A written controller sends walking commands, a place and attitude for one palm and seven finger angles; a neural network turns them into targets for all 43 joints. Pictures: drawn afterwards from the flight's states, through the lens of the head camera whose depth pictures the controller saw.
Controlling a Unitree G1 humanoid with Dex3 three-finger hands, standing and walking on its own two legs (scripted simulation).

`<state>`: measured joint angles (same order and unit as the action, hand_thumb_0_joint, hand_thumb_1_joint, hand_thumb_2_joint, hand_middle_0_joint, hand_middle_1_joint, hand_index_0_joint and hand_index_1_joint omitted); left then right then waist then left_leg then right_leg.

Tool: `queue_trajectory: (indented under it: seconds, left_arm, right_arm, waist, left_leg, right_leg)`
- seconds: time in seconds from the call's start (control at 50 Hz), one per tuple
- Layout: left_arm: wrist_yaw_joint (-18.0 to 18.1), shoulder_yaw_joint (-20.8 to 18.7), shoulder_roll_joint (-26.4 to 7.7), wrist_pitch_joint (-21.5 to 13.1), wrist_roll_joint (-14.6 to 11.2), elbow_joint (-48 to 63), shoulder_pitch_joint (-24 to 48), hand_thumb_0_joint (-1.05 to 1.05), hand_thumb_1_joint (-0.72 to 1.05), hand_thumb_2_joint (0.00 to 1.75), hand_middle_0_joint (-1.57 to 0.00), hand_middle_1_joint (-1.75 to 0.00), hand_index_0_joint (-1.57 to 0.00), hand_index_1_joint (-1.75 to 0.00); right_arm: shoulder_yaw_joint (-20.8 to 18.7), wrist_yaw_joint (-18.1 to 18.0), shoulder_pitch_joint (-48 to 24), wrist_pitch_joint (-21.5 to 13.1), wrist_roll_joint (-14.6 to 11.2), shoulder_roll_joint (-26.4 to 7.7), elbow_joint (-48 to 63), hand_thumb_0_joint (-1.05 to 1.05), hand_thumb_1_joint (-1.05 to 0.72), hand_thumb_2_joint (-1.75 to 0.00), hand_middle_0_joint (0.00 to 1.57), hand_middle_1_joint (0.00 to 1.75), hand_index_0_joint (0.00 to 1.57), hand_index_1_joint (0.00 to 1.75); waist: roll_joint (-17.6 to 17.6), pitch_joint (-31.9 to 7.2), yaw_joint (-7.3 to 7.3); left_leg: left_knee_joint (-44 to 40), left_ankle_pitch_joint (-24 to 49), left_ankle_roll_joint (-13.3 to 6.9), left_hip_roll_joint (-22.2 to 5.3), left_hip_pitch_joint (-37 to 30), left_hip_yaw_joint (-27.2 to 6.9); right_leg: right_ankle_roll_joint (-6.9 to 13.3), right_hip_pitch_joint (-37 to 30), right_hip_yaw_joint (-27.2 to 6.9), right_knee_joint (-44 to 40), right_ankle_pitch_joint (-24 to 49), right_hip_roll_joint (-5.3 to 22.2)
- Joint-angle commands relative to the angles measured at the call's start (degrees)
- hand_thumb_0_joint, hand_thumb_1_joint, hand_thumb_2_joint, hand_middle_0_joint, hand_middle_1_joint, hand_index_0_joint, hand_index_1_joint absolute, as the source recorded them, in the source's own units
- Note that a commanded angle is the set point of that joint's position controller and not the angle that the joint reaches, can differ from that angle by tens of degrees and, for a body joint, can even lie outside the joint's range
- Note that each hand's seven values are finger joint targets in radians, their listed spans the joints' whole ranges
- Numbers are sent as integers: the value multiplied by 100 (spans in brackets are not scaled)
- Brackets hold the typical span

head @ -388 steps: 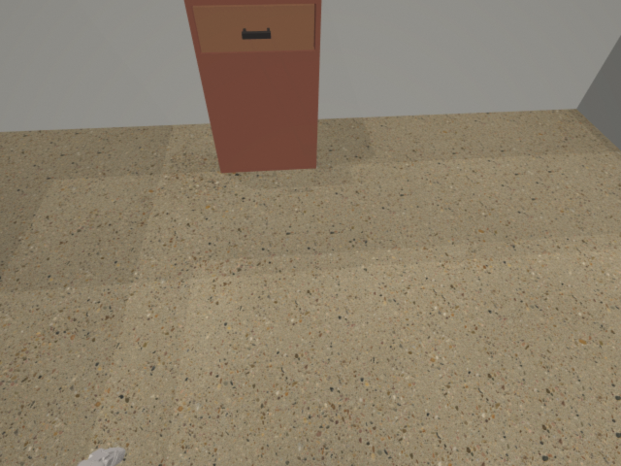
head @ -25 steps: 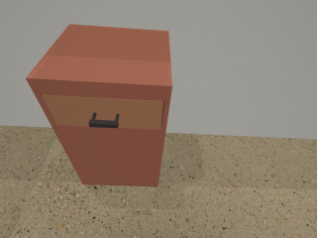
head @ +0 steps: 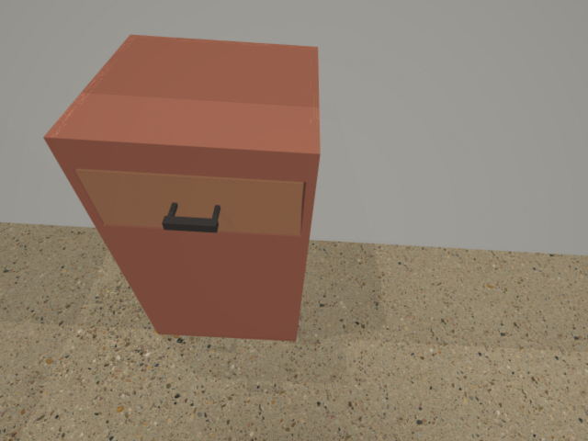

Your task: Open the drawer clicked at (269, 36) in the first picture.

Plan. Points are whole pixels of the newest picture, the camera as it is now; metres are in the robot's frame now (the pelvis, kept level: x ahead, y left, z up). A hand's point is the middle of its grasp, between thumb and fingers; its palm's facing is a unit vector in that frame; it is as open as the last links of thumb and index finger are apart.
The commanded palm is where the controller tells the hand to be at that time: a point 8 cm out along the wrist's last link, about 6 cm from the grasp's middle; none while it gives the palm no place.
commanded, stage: come to a stop and stand still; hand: left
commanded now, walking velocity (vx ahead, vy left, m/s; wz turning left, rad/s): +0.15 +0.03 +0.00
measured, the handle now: (193, 216) +0.53 +0.23 -0.08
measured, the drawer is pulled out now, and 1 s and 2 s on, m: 0.00 0.00 0.00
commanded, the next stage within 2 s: look again from close up in 0.42 s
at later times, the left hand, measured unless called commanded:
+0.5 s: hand out of the picture -0.05 +0.16 -0.17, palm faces +0.03 -0.99 -0.16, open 7.4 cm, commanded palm none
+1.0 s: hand out of the picture +0.05 +0.18 -0.16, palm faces +0.00 -0.98 -0.21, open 7.3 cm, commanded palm none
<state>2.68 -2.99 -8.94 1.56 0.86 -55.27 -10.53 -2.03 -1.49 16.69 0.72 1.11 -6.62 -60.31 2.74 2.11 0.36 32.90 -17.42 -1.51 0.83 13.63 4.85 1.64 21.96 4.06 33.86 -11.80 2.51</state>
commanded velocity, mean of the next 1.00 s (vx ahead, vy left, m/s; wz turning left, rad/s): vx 0.02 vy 0.00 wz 0.00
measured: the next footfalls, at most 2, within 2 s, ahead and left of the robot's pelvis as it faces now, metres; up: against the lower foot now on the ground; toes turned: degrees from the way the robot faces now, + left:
none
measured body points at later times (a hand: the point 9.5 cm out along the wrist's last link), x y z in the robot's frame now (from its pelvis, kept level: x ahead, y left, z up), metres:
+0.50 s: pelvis +0.01 +0.01 +0.01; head +0.02 +0.00 +0.46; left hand -0.04 +0.21 -0.15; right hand +0.00 -0.21 -0.15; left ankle -0.01 +0.10 -0.73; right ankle +0.02 -0.11 -0.73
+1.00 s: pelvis +0.04 +0.01 +0.01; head +0.05 +0.00 +0.46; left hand +0.05 +0.23 -0.14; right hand +0.02 -0.21 -0.15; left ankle -0.01 +0.10 -0.73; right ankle +0.02 -0.11 -0.73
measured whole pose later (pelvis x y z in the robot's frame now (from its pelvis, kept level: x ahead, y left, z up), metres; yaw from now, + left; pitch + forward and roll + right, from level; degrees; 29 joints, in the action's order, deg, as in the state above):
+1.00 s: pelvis +0.04 +0.01 +0.01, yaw -1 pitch -1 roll +0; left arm 2.5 0.3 -8.8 -0.9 0.3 -63.1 -15.2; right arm 1.3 -1.7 16.5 -1.5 1.2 -8.2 -64.9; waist -0.6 1.6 0.3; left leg 25.0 -17.5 -1.8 0.5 6.9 5.6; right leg 0.2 10.7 1.6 27.3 -15.9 0.8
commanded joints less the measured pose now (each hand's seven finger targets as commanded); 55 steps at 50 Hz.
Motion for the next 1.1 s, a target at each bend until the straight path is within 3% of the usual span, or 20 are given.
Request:
queue_trajectory:
  seconds: [0.0, 0.04, 0.1, 0.12, 0.14, 0.18, 0.22, 0.26, 0.28, 0.3, 0.34, 0.38, 0.4, 0.44, 0.48, 0.58, 0.78, 1.04, 1.06, 1.08]
  left_arm:
    - [-104, -25, -150, 7, 84, 157, -559, 0, 90, 90, -20, -30, -20, -30]
    - [-158, 45, -27, -65, 88, -17, -879, 0, 90, 90, -20, -30, -20, -30]
    - [-169, 119, -197, -225, 87, -181, -1082, 0, 90, 90, -20, -30, -20, -30]
    - [-162, 138, -245, -244, 81, -212, -1085, 0, 90, 90, -20, -30, -20, -30]
    - [-167, 132, -320, -280, 71, -258, -1074, 0, 90, 90, -20, -30, -20, -30]
    - [-161, 167, -347, -324, 27, -336, -1109, 0, 90, 90, -20, -30, -20, -30]
    - [-144, 190, -333, -329, 6, -400, -1091, 0, 90, 90, -20, -30, -20, -30]
    - [-138, 222, -291, -335, -3, -495, -1203, 0, 90, 90, -20, -30, -20, -30]
    - [125, 239, -538, -414, 52, -839, -1664, 0, 90, 90, -20, -30, -20, -30]
    - [70, 247, -757, -439, 31, -552, -1400, 0, 90, 90, -20, -30, -20, -30]
    - [4, 202, -797, -427, 21, -387, -1038, 0, 90, 90, -20, -30, -20, -30]
    - [-22, 259, -533, -423, 1, -431, -1049, 0, 90, 90, -20, -30, -20, -30]
    - [-40, 284, -420, -410, -7, -488, -1165, 0, 90, 90, -20, -30, -20, -30]
    - [-54, 315, -295, -377, 3, -600, -1322, 0, 90, 90, -20, -30, -20, -30]
    - [-55, 334, -230, -369, -10, -654, -1368, 0, 90, 90, -20, -30, -20, -30]
    - [-46, 319, -274, -357, -33, -680, -1267, 0, 90, 90, -20, -30, -20, -30]
    - [-25, 266, -392, -327, -46, -668, -1032, 0, 90, 90, -20, -30, -20, -30]
    - [-21, 268, -413, -311, -44, -705, -965, 0, 90, 90, -20, -30, -20, -30]
    - [205, 237, -670, -407, 40, -898, -1288, 0, 90, 90, -20, -30, -20, -30]
    - [236, 233, -2523, -1290, 1015, 7734, 3328, 0, 88, 89, -20, -32, -20, -32]
  right_arm:
    - [-13, 2, -20, -82, 66, -659, 392, 0, -90, -90, 20, 30, 20, 30]
    - [7, -7, -90, -129, 57, -722, 400, 0, -90, -90, 20, 30, 20, 30]
    - [52, 16, 308, -181, 25, -669, 278, 0, -90, -90, 20, 30, 20, 30]
    - [72, 35, 406, -197, 12, -621, 242, 0, -90, -90, 20, 30, 20, 30]
    - [80, 31, 420, -185, 12, -640, 211, 0, -90, -90, 20, 30, 20, 30]
    - [129, 26, 508, -192, -10, -614, 131, 0, -90, -90, 20, 30, 20, 30]
    - [171, 21, 596, -186, -20, -554, 3, 0, -90, -90, 20, 30, 20, 30]
    - [204, 13, 598, -205, -26, -543, -78, 0, -90, -90, 20, 30, 20, 30]
    - [143, 58, -246, -214, -54, -900, 257, 0, -90, -90, 20, 30, 20, 30]
    - [172, 87, 61, -149, -46, -526, 448, 0, -90, -90, 20, 30, 20, 30]
    - [172, 128, 518, -102, 1, -543, 380, 0, -90, -90, 20, 30, 20, 30]
    - [197, 99, 709, -198, 6, -541, 286, 0, -90, -90, 20, 30, 20, 30]
    - [209, 73, 633, -239, -9, -573, 284, 0, -90, -90, 20, 30, 20, 30]
    - [216, 44, 566, -275, -11, -675, 276, 0, -90, -90, 20, 30, 20, 30]
    - [224, 20, 535, -301, -24, -723, 235, 0, -90, -90, 20, 30, 20, 30]
    - [255, -7, 569, -312, -28, -675, 30, 0, -90, -90, 20, 30, 20, 30]
    - [270, -43, 513, -319, -15, -674, -238, 0, -90, -90, 20, 30, 20, 30]
    - [264, -60, 389, -278, -20, -686, -386, 0, -90, -90, 20, 30, 20, 30]
    - [147, -17, -97, -293, -110, -956, 26, 0, -90, -90, 20, 30, 20, 30]
    - [117, -242, -118, -1119, -390, -1830, 1953, 0, -90, -90, 20, 30, 20, 30]
  waist:
    - [-1134, 413, -242]
    - [-809, 284, -319]
    - [-439, 347, -183]
    - [-523, 425, -99]
    - [-58, 327, -62]
    - [314, 201, 1]
    - [46, 218, 74]
    - [-187, 282, 39]
    - [-339, 694, -298]
    - [-140, 257, 30]
    - [-152, 28, 242]
    - [-594, 85, 238]
    - [-789, 140, 134]
    - [-714, 210, 1]
    - [-320, 201, -53]
    - [-152, 221, -51]
    - [-307, 71, -68]
    - [-355, 142, -40]
    - [381, 233, -191]
    - [-1502, -2673, 204]
  left_leg:
    - [-2413, -1345, -615, -1456, 1661, -1573]
    - [-2129, -1178, -558, -1274, 1245, -1243]
    - [-1562, -1059, -317, -802, 702, -930]
    - [-1505, -857, -263, -692, 536, -862]
    - [-1288, -689, -196, -630, 384, -709]
    - [-953, -225, -126, -479, 108, -464]
    - [-1014, -1, -88, -500, -157, -455]
    - [-1134, 110, -107, -575, -164, -523]
    - [-263, 65, 148, -676, 336, -322]
    - [-160, -517, 132, -363, 185, -392]
    - [-110, -362, 28, -339, -207, -339]
    - [-661, 32, -44, -525, -190, -572]
    - [-912, 41, -109, -656, 75, -745]
    - [-1192, 25, -185, -826, 417, -883]
    - [-1227, 243, -191, -787, 447, -835]
    - [-1225, 748, -163, -713, 168, -688]
    - [-1205, 1631, -114, -731, -238, -546]
    - [-1287, 1684, -72, -755, -519, -465]
    - [-88, 2769, 98, -874, -52, -368]
    - [-813, 3575, -78, -207, -1523, -535]
  right_leg:
    - [14, -858, -237, 839, -607, -19]
    - [-25, -910, -238, 416, -529, -3]
    - [50, -999, -577, -965, -414, 151]
    - [130, -839, -701, -1082, -405, 249]
    - [150, -751, -862, -1151, -474, 235]
    - [207, -660, -1115, -1456, -629, 427]
    - [214, -449, -1069, -1518, -675, 398]
    - [178, -478, -946, -1456, -446, 331]
    - [29, -448, -1064, -1400, 611, 540]
    - [220, -310, -1551, -1709, -972, 797]
    - [368, 162, -1454, -1777, -2221, 737]
    - [276, 64, -1025, -1252, -1365, 383]
    - [214, -218, -839, -1059, -965, 241]
    - [154, -696, -584, -785, -368, 131]
    - [115, -923, -586, -774, -32, 172]
    - [83, -1009, -646, -841, 380, 261]
    - [52, -1252, -609, -812, 1003, 311]
    - [48, -1238, -657, -970, 1180, 319]
    - [-92, -1140, -822, -873, 3467, 596]
    - [141, -1500, -1061, -312, 2821, -78]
